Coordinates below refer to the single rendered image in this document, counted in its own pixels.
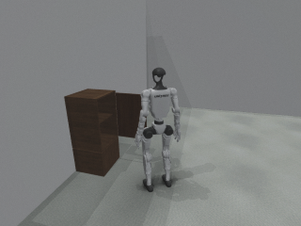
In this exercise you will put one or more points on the cupboard door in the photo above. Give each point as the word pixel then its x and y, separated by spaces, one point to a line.
pixel 128 113

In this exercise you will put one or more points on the robot right foot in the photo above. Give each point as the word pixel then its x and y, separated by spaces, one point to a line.
pixel 168 183

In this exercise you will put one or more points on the humanoid robot head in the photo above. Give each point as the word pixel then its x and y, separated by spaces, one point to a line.
pixel 160 72

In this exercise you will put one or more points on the robot right hand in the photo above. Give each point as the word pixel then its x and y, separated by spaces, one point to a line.
pixel 177 134

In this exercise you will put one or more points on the robot left upper arm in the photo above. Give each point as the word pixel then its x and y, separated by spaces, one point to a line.
pixel 145 102

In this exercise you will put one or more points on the left robot forearm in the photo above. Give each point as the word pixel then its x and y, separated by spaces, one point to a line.
pixel 141 123

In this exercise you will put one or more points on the robot right upper arm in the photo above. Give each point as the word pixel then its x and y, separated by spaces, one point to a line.
pixel 174 100

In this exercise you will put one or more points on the robot left hand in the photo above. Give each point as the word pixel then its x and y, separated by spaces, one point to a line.
pixel 138 138

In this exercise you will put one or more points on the right robot forearm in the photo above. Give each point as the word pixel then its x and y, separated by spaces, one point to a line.
pixel 177 120

